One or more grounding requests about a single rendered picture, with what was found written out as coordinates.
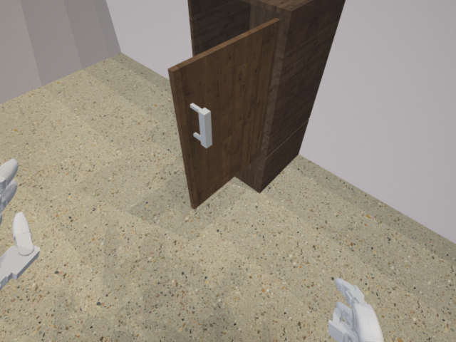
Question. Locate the cupboard door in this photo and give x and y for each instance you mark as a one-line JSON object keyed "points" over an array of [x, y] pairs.
{"points": [[233, 81]]}

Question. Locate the left robot hand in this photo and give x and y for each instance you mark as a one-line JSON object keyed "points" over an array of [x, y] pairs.
{"points": [[15, 261]]}

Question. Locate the right robot hand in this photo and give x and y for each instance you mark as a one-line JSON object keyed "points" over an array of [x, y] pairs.
{"points": [[361, 322]]}

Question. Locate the handle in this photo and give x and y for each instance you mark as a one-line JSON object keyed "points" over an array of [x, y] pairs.
{"points": [[205, 126]]}

